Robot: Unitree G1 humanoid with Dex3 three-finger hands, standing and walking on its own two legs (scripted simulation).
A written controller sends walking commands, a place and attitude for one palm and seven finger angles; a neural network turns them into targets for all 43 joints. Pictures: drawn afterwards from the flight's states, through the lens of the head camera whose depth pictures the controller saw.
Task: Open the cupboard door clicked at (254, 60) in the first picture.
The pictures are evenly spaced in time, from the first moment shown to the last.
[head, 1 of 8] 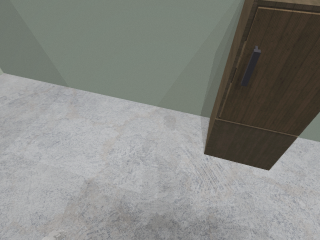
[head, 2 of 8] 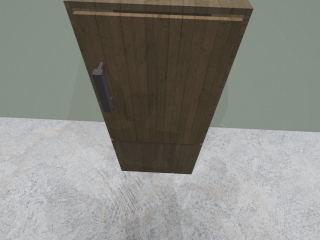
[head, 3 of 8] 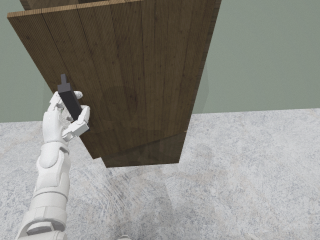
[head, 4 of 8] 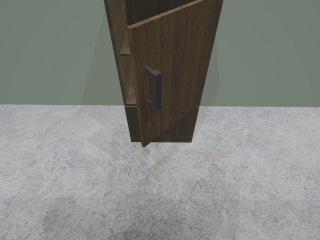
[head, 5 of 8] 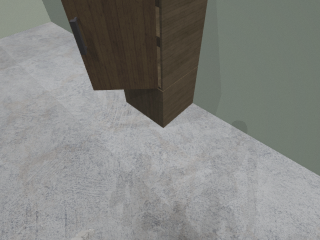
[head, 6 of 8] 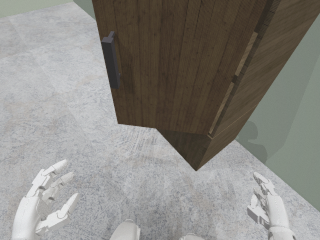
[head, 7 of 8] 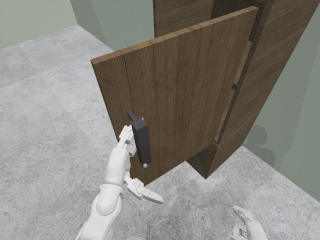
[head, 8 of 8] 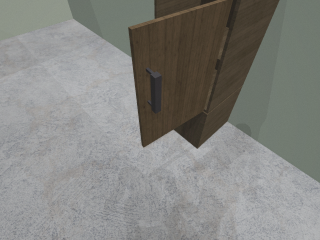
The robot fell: no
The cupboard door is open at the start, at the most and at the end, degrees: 0 84 84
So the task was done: yes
